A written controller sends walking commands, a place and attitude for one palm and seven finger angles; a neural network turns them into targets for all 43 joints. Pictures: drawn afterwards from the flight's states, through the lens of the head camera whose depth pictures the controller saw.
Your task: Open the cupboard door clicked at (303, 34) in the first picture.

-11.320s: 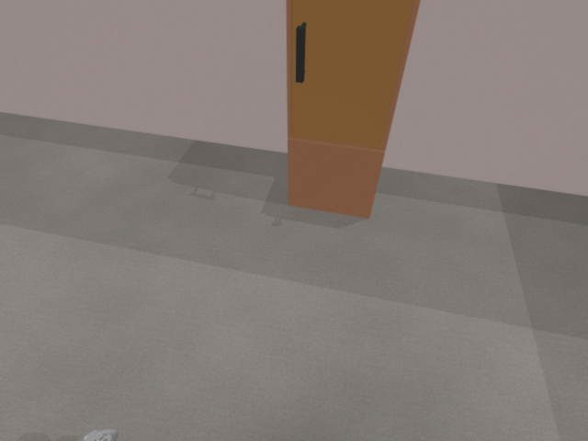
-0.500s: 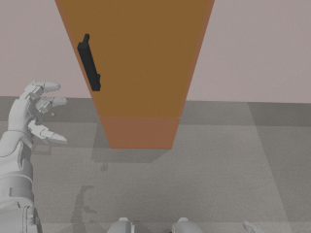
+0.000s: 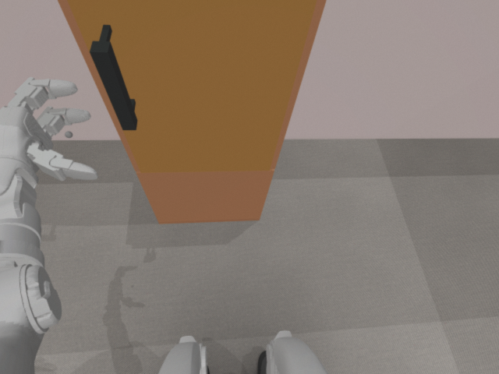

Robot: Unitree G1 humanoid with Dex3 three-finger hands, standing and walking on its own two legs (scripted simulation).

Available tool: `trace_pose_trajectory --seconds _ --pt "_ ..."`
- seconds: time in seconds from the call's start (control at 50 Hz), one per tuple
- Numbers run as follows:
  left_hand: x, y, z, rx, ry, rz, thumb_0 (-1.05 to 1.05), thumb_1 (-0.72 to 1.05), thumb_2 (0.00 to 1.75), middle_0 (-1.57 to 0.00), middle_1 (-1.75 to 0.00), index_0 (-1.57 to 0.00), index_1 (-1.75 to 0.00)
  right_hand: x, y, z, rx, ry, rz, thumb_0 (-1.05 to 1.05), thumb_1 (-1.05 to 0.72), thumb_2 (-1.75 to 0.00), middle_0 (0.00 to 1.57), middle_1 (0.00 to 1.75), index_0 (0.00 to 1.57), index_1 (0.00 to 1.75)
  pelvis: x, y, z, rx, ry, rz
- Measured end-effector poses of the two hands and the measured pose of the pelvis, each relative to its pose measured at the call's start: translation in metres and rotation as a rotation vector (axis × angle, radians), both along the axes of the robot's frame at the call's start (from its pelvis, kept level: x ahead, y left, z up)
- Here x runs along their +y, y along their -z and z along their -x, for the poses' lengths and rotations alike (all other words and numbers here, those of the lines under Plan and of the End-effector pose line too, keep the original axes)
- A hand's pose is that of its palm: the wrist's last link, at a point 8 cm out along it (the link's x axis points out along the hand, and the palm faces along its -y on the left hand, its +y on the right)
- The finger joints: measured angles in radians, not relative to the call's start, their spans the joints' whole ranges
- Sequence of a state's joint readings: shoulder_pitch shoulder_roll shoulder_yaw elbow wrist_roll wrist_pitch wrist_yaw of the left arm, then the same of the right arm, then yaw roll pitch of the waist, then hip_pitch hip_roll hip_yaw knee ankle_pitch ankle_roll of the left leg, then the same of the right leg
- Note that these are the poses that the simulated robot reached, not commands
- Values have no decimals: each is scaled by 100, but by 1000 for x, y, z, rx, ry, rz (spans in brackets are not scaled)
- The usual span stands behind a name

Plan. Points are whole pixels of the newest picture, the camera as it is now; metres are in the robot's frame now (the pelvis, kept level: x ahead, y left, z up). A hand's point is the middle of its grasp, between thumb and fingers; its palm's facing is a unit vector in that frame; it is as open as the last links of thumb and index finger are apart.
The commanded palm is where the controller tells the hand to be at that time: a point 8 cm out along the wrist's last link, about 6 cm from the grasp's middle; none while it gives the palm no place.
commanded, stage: move the hooked fingers beside the handle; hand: left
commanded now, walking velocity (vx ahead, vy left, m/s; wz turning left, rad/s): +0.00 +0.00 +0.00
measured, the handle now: (119, 82) +0.58 +0.21 +0.07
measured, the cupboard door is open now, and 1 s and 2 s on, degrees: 0 0 0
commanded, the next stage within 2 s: slide the fingers in behind the handle in 1.22 s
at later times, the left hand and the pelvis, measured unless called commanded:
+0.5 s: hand (77, 97) +0.53 +0.26 +0.08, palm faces +0.01 -1.00 -0.01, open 14.0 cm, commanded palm +0.51 +0.30 +0.07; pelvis +0.00 +0.01 -0.01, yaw -1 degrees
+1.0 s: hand (75, 104) +0.52 +0.26 +0.07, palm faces +0.02 -1.00 -0.01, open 14.0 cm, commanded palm +0.51 +0.30 +0.07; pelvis +0.01 +0.01 -0.01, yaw -1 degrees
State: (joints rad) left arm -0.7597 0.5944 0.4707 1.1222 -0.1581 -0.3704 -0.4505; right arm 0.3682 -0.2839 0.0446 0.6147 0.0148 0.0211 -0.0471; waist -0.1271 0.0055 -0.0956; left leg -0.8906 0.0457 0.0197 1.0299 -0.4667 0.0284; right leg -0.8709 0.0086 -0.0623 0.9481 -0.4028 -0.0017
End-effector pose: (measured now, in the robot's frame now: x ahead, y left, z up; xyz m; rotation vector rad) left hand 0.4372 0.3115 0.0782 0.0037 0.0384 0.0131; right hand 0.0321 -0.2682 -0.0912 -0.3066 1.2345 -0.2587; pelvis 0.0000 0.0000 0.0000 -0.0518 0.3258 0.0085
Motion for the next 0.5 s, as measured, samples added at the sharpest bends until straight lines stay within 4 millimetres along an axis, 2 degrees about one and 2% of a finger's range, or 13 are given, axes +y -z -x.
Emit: trace_pose_trajectory --seconds 0.26,0.5 --pt "4 -4 -37 2 -4 -5 -1 -50 30 -30 -120 -30 -120 3 0 34 117 50 15 0 -91 -90 20 30 21 30 3 5 0 43 7 12" --pt "3 -2 -74 4 2 -1 -1 -50 30 -30 -120 -30 -120 7 0 56 208 78 31 0 -91 -90 20 30 21 30 6 12 -1 98 9 28"
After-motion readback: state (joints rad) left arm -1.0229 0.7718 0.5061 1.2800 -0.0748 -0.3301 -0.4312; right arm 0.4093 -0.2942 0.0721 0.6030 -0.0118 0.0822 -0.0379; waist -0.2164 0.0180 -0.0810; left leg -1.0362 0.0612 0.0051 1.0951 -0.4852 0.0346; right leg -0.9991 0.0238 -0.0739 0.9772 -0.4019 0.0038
